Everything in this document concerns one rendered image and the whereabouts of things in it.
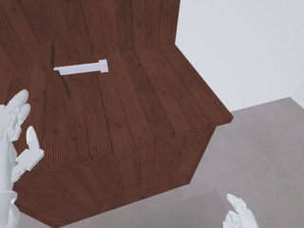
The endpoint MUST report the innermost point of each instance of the tap lever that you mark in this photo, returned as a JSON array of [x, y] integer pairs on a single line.
[[101, 66]]

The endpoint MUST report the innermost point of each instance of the counter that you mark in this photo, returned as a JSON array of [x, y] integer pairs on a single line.
[[109, 138]]

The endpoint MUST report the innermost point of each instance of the right robot hand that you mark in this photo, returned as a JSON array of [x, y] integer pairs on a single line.
[[245, 217]]

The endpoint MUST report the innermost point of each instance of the robot left forearm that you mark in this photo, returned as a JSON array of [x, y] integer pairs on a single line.
[[9, 213]]

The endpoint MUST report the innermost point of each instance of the left robot hand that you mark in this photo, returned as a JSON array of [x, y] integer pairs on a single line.
[[12, 116]]

